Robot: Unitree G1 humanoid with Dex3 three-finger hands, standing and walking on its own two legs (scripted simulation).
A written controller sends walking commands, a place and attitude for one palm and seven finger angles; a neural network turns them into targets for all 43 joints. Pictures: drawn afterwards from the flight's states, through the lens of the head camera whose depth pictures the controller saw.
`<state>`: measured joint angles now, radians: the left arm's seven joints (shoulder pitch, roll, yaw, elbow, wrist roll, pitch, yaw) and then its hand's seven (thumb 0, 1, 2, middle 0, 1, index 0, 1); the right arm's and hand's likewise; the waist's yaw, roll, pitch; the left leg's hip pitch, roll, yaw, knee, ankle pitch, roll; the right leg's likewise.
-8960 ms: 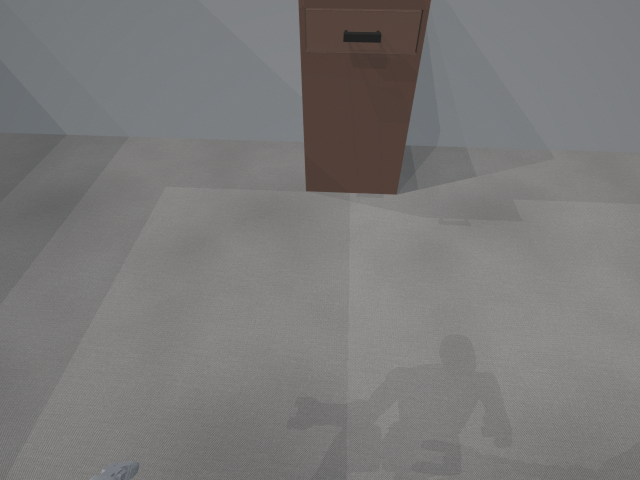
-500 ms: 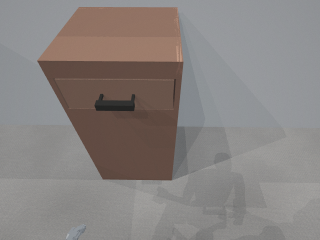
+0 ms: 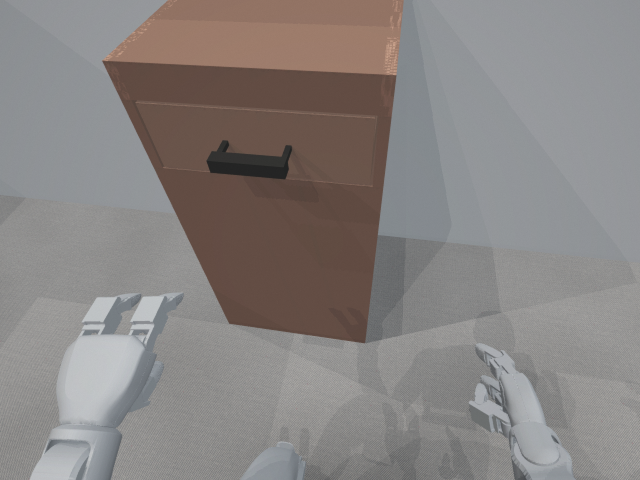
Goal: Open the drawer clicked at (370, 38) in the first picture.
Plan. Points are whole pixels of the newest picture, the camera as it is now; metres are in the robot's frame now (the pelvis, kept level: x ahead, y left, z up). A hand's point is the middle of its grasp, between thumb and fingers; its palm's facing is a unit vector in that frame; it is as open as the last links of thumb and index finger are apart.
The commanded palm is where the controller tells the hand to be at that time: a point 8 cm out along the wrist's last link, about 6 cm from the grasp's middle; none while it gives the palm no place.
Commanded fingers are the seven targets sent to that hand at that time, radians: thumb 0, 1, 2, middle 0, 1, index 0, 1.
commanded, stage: raise the hand with hooked fingers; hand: left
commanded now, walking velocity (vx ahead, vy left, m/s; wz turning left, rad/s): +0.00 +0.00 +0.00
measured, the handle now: (251, 156) +0.59 +0.23 +0.05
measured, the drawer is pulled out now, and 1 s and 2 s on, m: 0.00 0.00 0.00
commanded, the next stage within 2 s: move the hooked fingers above the handle in 1.28 s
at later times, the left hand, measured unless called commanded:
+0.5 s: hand (150, 257) +0.32 +0.26 +0.11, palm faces +0.22 -0.09 -0.97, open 12.7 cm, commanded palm +0.28 +0.26 +0.17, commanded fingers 0.00 -0.43 0.33 -0.29 -1.15 -0.29 -1.15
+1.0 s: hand (130, 196) +0.36 +0.28 +0.17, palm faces +0.07 -0.10 -0.99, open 13.9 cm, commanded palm +0.32 +0.28 +0.22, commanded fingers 0.00 -0.50 0.30 -0.30 -1.20 -0.30 -1.20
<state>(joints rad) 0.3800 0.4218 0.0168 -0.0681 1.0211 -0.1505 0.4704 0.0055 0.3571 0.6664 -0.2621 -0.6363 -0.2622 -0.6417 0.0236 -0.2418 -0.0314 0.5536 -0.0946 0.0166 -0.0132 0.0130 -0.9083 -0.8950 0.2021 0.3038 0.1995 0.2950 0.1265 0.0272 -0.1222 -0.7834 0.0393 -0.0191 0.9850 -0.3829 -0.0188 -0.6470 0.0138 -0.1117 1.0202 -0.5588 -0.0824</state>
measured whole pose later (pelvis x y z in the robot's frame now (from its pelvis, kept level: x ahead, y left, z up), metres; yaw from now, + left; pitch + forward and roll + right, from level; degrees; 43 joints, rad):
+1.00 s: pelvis +0.02 +0.07 +0.06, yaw -5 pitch +0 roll +0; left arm -0.18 0.48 -0.09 0.07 0.91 0.19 0.00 0.00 -0.49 0.30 -0.31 -1.19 -0.31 -1.20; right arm 0.12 -0.22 0.03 0.62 0.02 0.12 -0.03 0.01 -0.91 -0.89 0.21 0.30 0.20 0.30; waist 0.08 0.08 -0.02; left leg -0.31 -0.05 -0.02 0.51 -0.21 0.03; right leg -0.21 -0.02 0.02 0.52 -0.32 0.02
